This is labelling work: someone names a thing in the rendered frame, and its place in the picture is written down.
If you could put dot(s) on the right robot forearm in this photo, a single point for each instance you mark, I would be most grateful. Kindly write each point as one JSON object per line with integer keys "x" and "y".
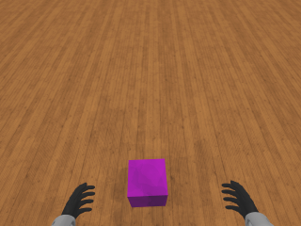
{"x": 257, "y": 219}

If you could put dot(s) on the carton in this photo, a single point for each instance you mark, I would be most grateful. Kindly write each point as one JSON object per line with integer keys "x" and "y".
{"x": 147, "y": 184}

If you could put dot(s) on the left robot forearm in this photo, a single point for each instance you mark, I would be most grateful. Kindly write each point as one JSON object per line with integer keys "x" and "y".
{"x": 64, "y": 220}

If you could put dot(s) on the robot right hand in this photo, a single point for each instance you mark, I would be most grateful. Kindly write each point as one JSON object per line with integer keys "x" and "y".
{"x": 243, "y": 200}

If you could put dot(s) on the robot left hand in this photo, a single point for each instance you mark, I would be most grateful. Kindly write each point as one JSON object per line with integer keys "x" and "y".
{"x": 74, "y": 203}

